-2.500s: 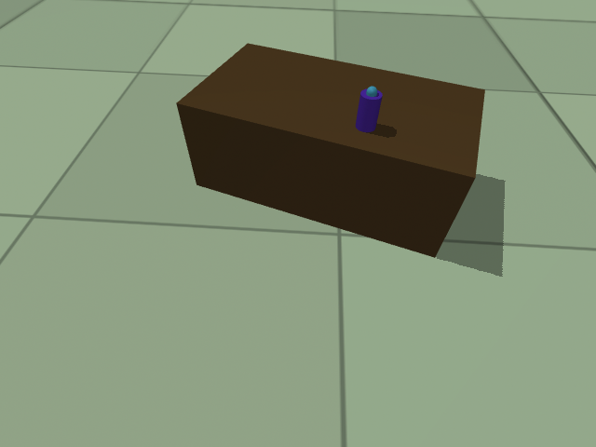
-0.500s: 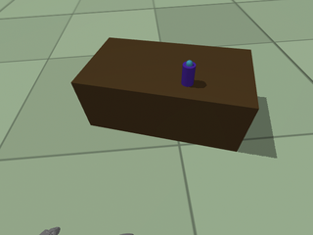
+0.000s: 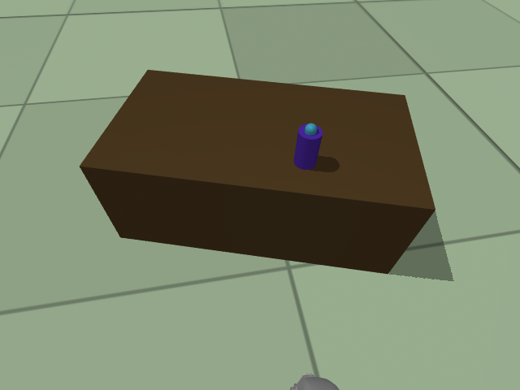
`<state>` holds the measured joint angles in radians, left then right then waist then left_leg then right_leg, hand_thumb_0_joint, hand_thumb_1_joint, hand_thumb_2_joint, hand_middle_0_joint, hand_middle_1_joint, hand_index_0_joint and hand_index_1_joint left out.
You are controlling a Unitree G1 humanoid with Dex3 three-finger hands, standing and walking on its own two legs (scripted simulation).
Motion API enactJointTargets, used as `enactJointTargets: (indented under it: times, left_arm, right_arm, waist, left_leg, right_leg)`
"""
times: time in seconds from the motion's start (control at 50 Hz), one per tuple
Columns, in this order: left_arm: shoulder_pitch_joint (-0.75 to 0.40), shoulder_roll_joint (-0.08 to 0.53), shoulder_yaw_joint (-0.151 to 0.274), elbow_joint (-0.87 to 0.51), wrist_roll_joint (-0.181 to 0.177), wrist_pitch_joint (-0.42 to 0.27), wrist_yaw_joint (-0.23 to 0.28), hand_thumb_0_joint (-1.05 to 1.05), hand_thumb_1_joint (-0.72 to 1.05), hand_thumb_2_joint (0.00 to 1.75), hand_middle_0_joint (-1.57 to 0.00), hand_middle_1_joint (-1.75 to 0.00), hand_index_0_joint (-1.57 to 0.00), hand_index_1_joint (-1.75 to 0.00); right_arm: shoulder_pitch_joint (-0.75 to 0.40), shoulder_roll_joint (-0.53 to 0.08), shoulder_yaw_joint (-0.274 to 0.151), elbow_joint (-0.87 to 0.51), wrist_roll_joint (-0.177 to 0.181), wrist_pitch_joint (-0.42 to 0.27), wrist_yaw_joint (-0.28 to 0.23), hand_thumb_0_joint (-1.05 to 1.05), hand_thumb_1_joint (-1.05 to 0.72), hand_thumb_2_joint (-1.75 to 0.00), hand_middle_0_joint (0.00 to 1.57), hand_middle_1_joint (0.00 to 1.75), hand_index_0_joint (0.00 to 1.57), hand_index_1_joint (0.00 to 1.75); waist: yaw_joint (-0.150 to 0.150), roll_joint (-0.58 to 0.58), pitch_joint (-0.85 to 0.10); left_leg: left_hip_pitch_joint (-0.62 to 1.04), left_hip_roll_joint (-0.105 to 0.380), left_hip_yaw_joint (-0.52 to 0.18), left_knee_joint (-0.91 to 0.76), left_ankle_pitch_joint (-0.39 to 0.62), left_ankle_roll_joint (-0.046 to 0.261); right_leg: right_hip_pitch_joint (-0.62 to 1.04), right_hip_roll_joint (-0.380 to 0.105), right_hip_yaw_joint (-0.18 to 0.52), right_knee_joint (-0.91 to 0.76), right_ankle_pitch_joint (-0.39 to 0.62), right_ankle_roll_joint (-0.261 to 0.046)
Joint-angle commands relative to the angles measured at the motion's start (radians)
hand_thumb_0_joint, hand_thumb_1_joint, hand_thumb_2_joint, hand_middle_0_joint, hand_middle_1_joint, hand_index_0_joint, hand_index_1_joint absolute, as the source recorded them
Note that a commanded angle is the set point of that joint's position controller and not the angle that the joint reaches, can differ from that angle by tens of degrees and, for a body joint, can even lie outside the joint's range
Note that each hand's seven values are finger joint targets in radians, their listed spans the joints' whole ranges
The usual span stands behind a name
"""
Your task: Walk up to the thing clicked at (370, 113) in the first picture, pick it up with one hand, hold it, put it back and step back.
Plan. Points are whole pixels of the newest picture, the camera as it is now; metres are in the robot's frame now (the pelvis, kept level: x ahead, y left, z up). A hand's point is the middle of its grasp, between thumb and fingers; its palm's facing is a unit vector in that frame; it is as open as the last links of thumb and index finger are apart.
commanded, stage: walk up
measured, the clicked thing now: (308, 144) +0.88 -0.20 -0.24
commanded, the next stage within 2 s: none
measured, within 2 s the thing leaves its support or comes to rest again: neither
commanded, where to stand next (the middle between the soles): +0.27 +0.03 m, yaw +0 degrees
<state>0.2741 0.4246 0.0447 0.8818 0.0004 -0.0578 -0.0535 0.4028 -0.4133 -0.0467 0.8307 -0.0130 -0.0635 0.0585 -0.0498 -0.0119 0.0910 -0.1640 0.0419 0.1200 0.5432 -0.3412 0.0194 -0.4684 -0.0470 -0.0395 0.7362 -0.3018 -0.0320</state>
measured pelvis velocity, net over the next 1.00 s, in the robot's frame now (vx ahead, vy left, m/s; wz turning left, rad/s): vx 0.20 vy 0.05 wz -0.03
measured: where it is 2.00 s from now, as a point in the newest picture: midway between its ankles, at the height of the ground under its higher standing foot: outside the picture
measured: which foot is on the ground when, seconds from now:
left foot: down 0.00-0.08, up 0.10-0.40, down 0.42-1.00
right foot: up 0.00-0.04, down 0.06-0.44, up 0.46-0.70, down 0.72-1.00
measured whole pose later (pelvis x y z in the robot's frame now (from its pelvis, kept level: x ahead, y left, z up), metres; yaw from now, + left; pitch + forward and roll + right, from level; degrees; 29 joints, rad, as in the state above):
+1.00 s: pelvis +0.20 +0.05 +0.00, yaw -2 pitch -2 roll +0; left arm 0.13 0.36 0.01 1.02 -0.01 -0.01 -0.02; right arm 0.16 -0.36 0.02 1.04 0.01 -0.04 0.01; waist 0.00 -0.01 0.08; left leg -0.27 0.04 0.04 0.58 -0.27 -0.02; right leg -0.27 -0.03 -0.03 0.59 -0.29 0.01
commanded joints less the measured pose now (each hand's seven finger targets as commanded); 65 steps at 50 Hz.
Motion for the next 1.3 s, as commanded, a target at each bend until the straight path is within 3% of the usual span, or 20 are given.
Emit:
enactJointTargets:
  times: [0.0, 0.04, 0.06, 0.08, 0.2, 0.32, 0.38, 0.4, 0.42, 0.44, 0.46, 0.52, 0.58, 0.66, 0.68, 0.72, 0.74, 0.82, 0.92, 1.28]
  left_arm:
    - [0.057, 0.158, 0.059, -0.062, 0.004, -0.037, 0.014, 0.0, 0.9, 0.9, -0.2, -0.3, -0.2, -0.3]
    - [0.211, 0.236, 0.094, -0.034, 0.01, -0.046, 0.033, 0.0, 0.9, 0.9, -0.2, -0.3, -0.2, -0.3]
    - [0.27, 0.328, 0.118, -0.046, 0.012, -0.057, 0.046, 0.0, 0.9, 0.9, -0.2, -0.3, -0.2, -0.3]
    - [0.209, 0.349, 0.11, -0.063, -0.002, -0.052, 0.043, 0.0, 0.9, 0.9, -0.2, -0.3, -0.2, -0.3]
    - [0.063, 0.261, 0.083, -0.111, 0.001, -0.057, 0.043, 0.0, 0.9, 0.9, -0.2, -0.3, -0.2, -0.3]
    - [0.035, 0.266, 0.075, -0.135, 0.014, -0.044, 0.036, 0.0, 0.9, 0.9, -0.2, -0.3, -0.2, -0.3]
    - [0.014, 0.19, 0.036, -0.142, 0.008, -0.019, 0.04, 0.0, 0.9, 0.9, -0.2, -0.3, -0.2, -0.3]
    - [0.029, 0.136, 0.017, -0.143, 0.008, -0.012, 0.041, 0.0, 0.9, 0.9, -0.2, -0.3, -0.2, -0.3]
    - [0.064, 0.091, 0.003, -0.143, 0.0, -0.003, 0.043, 0.0, 0.9, 0.9, -0.2, -0.3, -0.2, -0.3]
    - [0.092, 0.197, 0.034, -0.102, 0.002, 0.01, 0.059, 0.0, 0.9, 0.9, -0.2, -0.3, -0.2, -0.3]
    - [0.081, 0.227, 0.038, -0.085, 0.004, 0.012, 0.064, 0.0, 0.9, 0.9, -0.2, -0.3, -0.2, -0.3]
    - [0.109, 0.209, 0.043, -0.032, 0.001, 0.016, 0.059, 0.0, 0.9, 0.9, -0.2, -0.3, -0.2, -0.3]
    - [0.096, 0.167, 0.044, -0.008, 0.005, 0.023, 0.049, 0.0, 0.9, 0.9, -0.2, -0.3, -0.2, -0.3]
    - [0.11, 0.162, 0.052, 0.036, 0.014, 0.032, 0.051, 0.0, 0.9, 0.9, -0.2, -0.3, -0.2, -0.3]
    - [0.084, 0.175, 0.058, 0.036, 0.022, 0.031, 0.053, 0.0, 0.9, 0.9, -0.2, -0.3, -0.2, -0.3]
    - [-0.025, 0.245, 0.058, 0.001, 0.028, 0.021, 0.053, 0.0, 0.9, 0.9, -0.2, -0.3, -0.2, -0.3]
    - [-0.099, 0.255, 0.052, -0.005, 0.02, 0.026, 0.049, 0.0, 0.9, 0.9, -0.2, -0.3, -0.2, -0.3]
    - [-0.132, 0.163, 0.016, 0.03, 0.005, 0.029, 0.047, 0.0, 0.9, 0.9, -0.2, -0.3, -0.2, -0.3]
    - [-0.146, 0.164, 0.015, 0.089, -0.01, 0.03, 0.047, 0.0, 0.9, 0.9, -0.2, -0.3, -0.2, -0.3]
    - [-0.291, 0.143, 0.009, 0.198, -0.001, 0.04, 0.046, 0.0, 0.9, 0.9, -0.2, -0.3, -0.2, -0.3]
  right_arm:
    - [-0.038, -0.254, -0.076, -0.11, 0.011, -0.008, -0.02, 0.0, -0.9, -0.9, 0.2, 0.3, 0.2, 0.3]
    - [-0.035, -0.182, -0.046, -0.132, 0.016, -0.005, -0.021, 0.0, -0.9, -0.9, 0.2, 0.3, 0.2, 0.3]
    - [-0.003, -0.117, -0.022, -0.16, 0.017, -0.006, -0.019, 0.0, -0.9, -0.9, 0.2, 0.3, 0.2, 0.3]
    - [-0.03, -0.229, -0.054, -0.132, 0.006, 0.013, -0.031, 0.0, -0.9, -0.9, 0.2, 0.3, 0.2, 0.3]
    - [0.018, -0.204, -0.064, -0.05, 0.003, 0.018, -0.007, 0.0, -0.9, -0.9, 0.2, 0.3, 0.2, 0.3]
    - [-0.073, -0.173, -0.071, -0.056, -0.003, 0.003, 0.002, 0.0, -0.9, -0.9, 0.2, 0.3, 0.2, 0.3]
    - [-0.004, -0.18, -0.077, -0.009, -0.005, -0.012, -0.026, 0.0, -0.9, -0.9, 0.2, 0.3, 0.2, 0.3]
    - [0.04, -0.233, -0.089, -0.002, -0.012, -0.018, -0.036, 0.0, -0.9, -0.9, 0.2, 0.3, 0.2, 0.3]
    - [0.029, -0.306, -0.097, -0.03, -0.018, -0.025, -0.043, 0.0, -0.9, -0.9, 0.2, 0.3, 0.2, 0.3]
    - [-0.007, -0.363, -0.108, -0.042, 0.003, -0.022, -0.041, 0.0, -0.9, -0.9, 0.2, 0.3, 0.2, 0.3]
    - [-0.047, -0.333, -0.106, -0.047, 0.005, -0.017, -0.045, 0.0, -0.9, -0.9, 0.2, 0.3, 0.2, 0.3]
    - [-0.106, -0.277, -0.076, -0.05, 0.002, -0.019, -0.061, 0.0, -0.9, -0.9, 0.2, 0.3, 0.2, 0.3]
    - [-0.144, -0.261, -0.062, -0.049, -0.002, -0.016, -0.065, 0.0, -0.9, -0.9, 0.2, 0.3, 0.2, 0.3]
    - [-0.229, -0.237, -0.038, -0.054, 0.01, 0.006, -0.066, 0.0, -0.9, -0.9, 0.2, 0.3, 0.2, 0.3]
    - [-0.231, -0.213, -0.027, -0.05, 0.014, 0.013, -0.066, 0.0, -0.9, -0.9, 0.2, 0.3, 0.2, 0.3]
    - [-0.205, -0.149, -0.01, -0.025, 0.025, 0.023, -0.067, 0.0, -0.9, -0.9, 0.2, 0.3, 0.2, 0.3]
    - [-0.207, -0.183, -0.023, 0.013, 0.023, 0.028, -0.072, 0.0, -0.9, -0.9, 0.2, 0.3, 0.2, 0.3]
    - [-0.217, -0.213, -0.015, 0.081, 0.018, 0.001, -0.069, 0.0, -0.9, -0.9, 0.2, 0.3, 0.2, 0.3]
    - [-0.268, -0.201, 0.01, 0.147, 0.02, -0.009, -0.071, 0.0, -0.9, -0.9, 0.2, 0.3, 0.2, 0.3]
    - [-0.374, -0.166, 0.019, 0.26, 0.011, 0.013, -0.069, 0.0, -0.9, -0.9, 0.2, 0.3, 0.2, 0.3]
  waist:
    - [0.064, 0.111, -0.072]
    - [0.156, -0.097, -0.154]
    - [0.159, -0.283, -0.198]
    - [0.142, -0.13, -0.15]
    - [0.057, -0.135, -0.018]
    - [0.067, -0.161, -0.041]
    - [0.005, -0.041, -0.1]
    - [-0.016, 0.122, -0.121]
    - [0.007, 0.265, -0.105]
    - [0.008, 0.214, -0.097]
    - [0.025, 0.145, -0.052]
    - [0.056, 0.178, -0.053]
    - [0.055, 0.208, -0.091]
    - [0.092, 0.159, -0.11]
    - [0.091, 0.13, -0.105]
    - [0.048, -0.09, -0.063]
    - [0.037, -0.113, -0.03]
    - [0.04, -0.026, -0.085]
    - [0.065, 0.021, -0.14]
    - [0.047, -0.01, -0.134]
  left_leg:
    - [-0.087, 0.187, -0.149, -0.047, 0.303, 0.153]
    - [-0.262, 0.083, -0.064, 0.3, 0.271, 0.086]
    - [-0.479, -0.034, -0.051, 0.547, -0.16, 0.031]
    - [-0.512, -0.005, -0.154, 0.622, -0.237, 0.029]
    - [-0.378, 0.061, -0.146, 0.424, -0.043, -0.002]
    - [-0.18, 0.025, -0.061, 0.142, 0.101, -0.017]
    - [0.085, -0.028, -0.049, 0.021, 0.156, -0.002]
    - [0.1, 0.097, -0.223, -0.099, 0.044, 0.036]
    - [0.083, 0.316, -0.599, -0.256, -0.048, 0.11]
    - [0.022, 0.398, -0.692, -0.266, -0.094, 0.227]
    - [-0.012, 0.371, -0.629, -0.245, -0.054, 0.248]
    - [-0.052, 0.26, -0.374, -0.167, 0.185, 0.182]
    - [-0.113, 0.238, -0.293, -0.113, 0.319, 0.176]
    - [-0.273, 0.193, -0.231, -0.029, 0.136, 0.125]
    - [-0.326, 0.177, -0.235, -0.016, 0.032, 0.094]
    - [-0.291, 0.041, -0.145, 0.103, -0.144, 0.01]
    - [-0.14, -0.006, -0.103, 0.197, -0.156, 0.003]
    - [-0.1, 0.116, -0.265, -0.081, 0.015, 0.045]
    - [-0.09, 0.101, -0.204, -0.087, 0.271, 0.023]
    - [0.027, 0.093, -0.16, -0.217, 0.279, -0.007]
  right_leg:
    - [0.239, 0.06, -0.068, -0.174, 0.127, -0.011]
    - [0.532, -0.001, 0.082, -0.283, 0.037, -0.06]
    - [0.651, -0.318, 0.584, -0.396, -0.057, -0.158]
    - [0.533, -0.398, 0.742, -0.459, -0.214, -0.264]
    - [0.234, -0.206, 0.255, -0.424, 0.061, -0.204]
    - [0.093, -0.178, 0.155, -0.356, 0.007, -0.177]
    - [-0.045, -0.111, 0.077, -0.13, 0.031, -0.104]
    - [-0.068, -0.058, 0.025, 0.05, -0.033, -0.057]
    - [-0.158, 0.065, 0.011, 0.226, -0.209, 0.003]
    - [-0.131, 0.025, 0.07, 0.312, -0.292, -0.009]
    - [-0.143, 0.006, 0.094, 0.364, -0.273, -0.01]
    - [-0.076, -0.04, 0.093, 0.253, -0.178, -0.011]
    - [0.063, -0.027, 0.044, 0.099, -0.141, 0.0]
    - [0.279, 0.026, -0.007, -0.097, 0.023, -0.015]
    - [0.316, 0.019, 0.015, -0.131, 0.013, -0.027]
    - [0.148, -0.181, 0.353, -0.334, -0.142, -0.101]
    - [-0.023, -0.235, 0.389, -0.385, -0.234, -0.154]
    - [0.093, -0.064, 0.135, -0.221, 0.04, -0.027]
    - [0.271, -0.079, 0.119, -0.222, 0.256, -0.028]
    - [0.33, -0.097, 0.1, -0.442, 0.209, 0.005]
